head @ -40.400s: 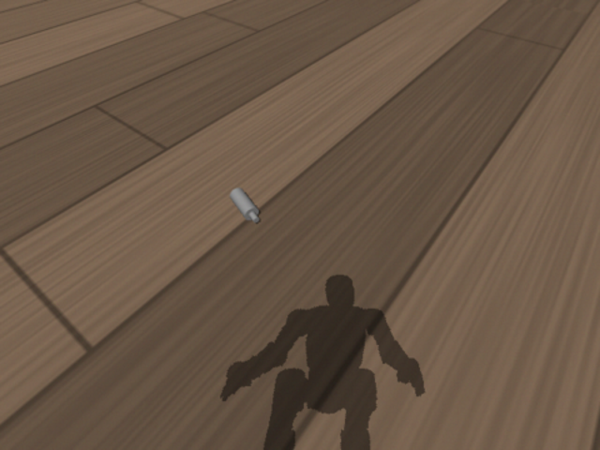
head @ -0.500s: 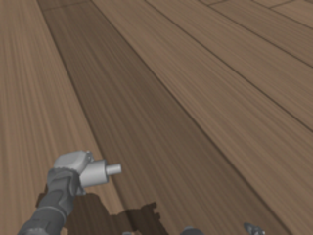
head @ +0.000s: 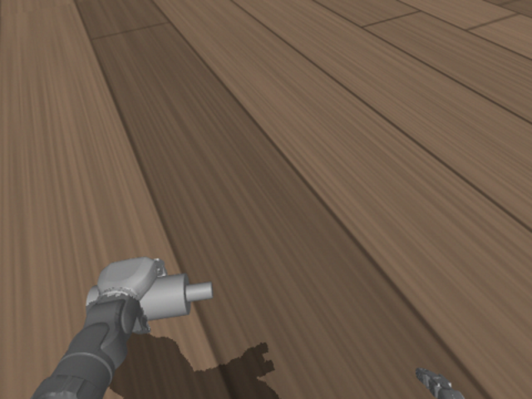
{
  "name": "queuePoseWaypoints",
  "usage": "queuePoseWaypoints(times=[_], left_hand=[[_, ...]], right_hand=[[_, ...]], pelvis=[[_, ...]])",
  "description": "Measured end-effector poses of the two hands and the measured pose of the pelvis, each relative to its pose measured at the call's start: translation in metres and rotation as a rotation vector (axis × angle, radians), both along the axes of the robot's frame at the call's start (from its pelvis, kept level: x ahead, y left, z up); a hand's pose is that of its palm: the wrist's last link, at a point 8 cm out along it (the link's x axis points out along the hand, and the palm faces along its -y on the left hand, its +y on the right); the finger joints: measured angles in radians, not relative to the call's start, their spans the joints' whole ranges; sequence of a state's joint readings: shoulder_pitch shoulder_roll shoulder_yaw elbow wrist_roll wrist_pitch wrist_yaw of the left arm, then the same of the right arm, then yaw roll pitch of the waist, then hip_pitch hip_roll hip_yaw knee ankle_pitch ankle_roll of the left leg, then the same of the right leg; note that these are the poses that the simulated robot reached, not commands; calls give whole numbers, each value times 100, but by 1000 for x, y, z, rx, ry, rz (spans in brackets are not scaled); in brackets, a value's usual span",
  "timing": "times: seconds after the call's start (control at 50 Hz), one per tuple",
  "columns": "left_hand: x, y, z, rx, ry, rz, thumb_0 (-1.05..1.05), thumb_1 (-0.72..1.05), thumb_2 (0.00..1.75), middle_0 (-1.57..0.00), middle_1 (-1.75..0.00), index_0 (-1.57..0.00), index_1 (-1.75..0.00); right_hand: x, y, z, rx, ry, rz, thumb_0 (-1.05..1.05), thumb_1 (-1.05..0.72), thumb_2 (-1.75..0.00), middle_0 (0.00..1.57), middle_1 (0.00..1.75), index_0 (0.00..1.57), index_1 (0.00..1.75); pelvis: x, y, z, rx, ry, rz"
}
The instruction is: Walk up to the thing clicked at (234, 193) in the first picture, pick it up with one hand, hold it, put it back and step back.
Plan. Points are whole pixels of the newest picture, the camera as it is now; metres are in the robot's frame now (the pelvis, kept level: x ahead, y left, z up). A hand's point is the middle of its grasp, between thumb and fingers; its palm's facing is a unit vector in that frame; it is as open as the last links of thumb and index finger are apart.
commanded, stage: hold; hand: left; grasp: from above
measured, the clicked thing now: (154, 298) +0.31 +0.20 -0.07
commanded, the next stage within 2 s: crouch in 1.52 s
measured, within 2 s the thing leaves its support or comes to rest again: neither
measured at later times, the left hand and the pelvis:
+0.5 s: hand (138, 305) +0.29 +0.22 -0.04, palm faces -0.44 -0.09 -0.89, open 9.8 cm; pelvis +0.00 -0.01 +0.01, yaw +0 degrees
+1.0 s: hand (133, 310) +0.27 +0.22 -0.02, palm faces -0.43 -0.09 -0.90, open 9.8 cm; pelvis -0.01 -0.01 +0.01, yaw +0 degrees
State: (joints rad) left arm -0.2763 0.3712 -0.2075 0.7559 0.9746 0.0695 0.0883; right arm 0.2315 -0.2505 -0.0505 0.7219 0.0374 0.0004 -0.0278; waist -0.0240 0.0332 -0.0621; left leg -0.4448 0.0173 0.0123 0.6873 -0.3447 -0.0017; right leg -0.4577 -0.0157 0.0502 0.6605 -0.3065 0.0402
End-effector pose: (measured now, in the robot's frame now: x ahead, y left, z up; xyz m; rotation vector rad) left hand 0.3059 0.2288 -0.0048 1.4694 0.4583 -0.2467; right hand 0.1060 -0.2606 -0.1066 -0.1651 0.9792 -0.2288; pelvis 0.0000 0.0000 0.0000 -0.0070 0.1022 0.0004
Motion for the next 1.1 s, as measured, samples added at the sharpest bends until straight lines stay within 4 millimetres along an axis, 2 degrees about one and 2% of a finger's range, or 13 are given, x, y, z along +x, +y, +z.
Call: queuePoseWaypoints(times=[0.3,0.68,0.88,1.1], left_hand=[[-5,-7,14,4,1,-23,-3,-6,58,-73,-60,-76,-55],[-24,-13,28,-6,1,-35,-4,-6,59,-72,-61,-76,-56],[-30,-12,34,-9,-1,-37,-4,-6,60,-71,-62,-75,-57],[-28,-8,40,-11,-1,-31,-4,-6,61,-70,-64,-73,-59]], right_hand=[[9,-2,8,14,-24,14,1,-90,-89,20,30,20,30],[13,-1,15,26,-66,30,1,-90,-89,20,30,20,30],[20,2,19,31,-88,42,1,-90,-89,20,30,20,30],[28,7,21,38,-100,50,1,-90,-90,20,30,20,30]], pelvis=[[0,-4,6,4,-33,-2],[-10,-8,10,10,-71,-3],[-13,-8,12,11,-85,-4],[-10,-7,14,11,-91,-3]])
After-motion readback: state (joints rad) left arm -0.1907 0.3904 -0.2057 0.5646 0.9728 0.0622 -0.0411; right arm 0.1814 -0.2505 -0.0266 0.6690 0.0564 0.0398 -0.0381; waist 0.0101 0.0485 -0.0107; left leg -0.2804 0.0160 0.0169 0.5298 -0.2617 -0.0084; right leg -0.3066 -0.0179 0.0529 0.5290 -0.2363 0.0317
